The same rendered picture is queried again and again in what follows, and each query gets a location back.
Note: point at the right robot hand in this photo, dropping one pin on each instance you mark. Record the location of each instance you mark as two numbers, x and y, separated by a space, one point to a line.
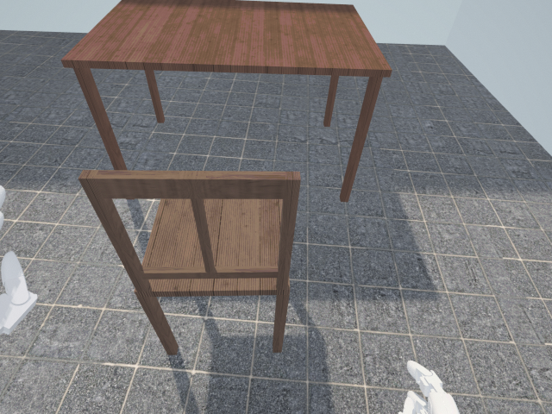
439 402

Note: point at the table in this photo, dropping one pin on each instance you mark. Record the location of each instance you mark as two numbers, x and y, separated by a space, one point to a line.
231 36

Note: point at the chair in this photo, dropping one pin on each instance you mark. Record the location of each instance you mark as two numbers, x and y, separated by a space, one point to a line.
216 233

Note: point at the left robot hand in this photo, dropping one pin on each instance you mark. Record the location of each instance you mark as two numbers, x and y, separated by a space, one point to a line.
18 301

